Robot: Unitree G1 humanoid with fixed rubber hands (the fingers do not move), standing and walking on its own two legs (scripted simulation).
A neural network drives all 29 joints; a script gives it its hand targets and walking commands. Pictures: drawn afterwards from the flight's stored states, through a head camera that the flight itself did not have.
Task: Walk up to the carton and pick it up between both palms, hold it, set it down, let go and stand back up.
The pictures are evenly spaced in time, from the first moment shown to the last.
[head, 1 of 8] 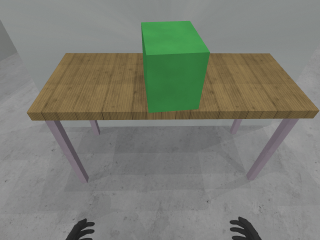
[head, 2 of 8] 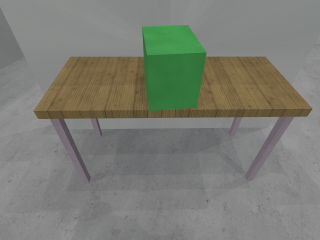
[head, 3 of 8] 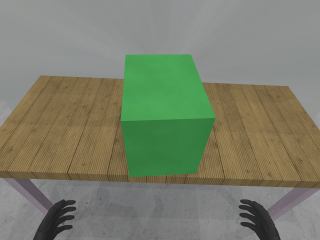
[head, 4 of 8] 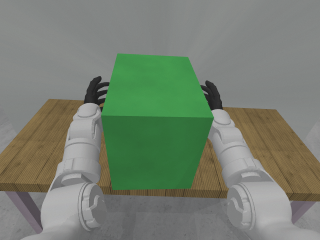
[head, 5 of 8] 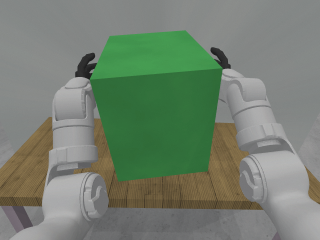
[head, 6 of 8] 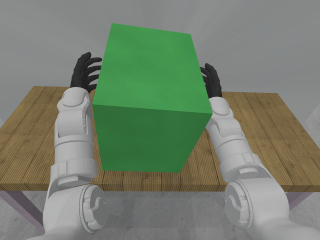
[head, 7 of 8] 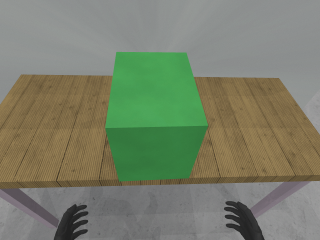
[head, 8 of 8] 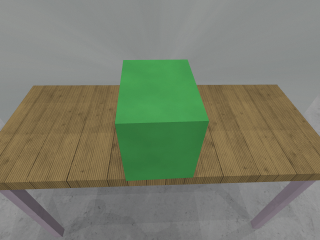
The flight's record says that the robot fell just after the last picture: no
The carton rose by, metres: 0.27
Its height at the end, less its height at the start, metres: +0.00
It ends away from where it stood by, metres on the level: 0.01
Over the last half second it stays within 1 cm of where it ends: yes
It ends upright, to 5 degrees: yes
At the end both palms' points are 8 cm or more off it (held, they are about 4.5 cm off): yes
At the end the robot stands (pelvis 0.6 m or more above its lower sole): yes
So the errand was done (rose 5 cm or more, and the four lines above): yes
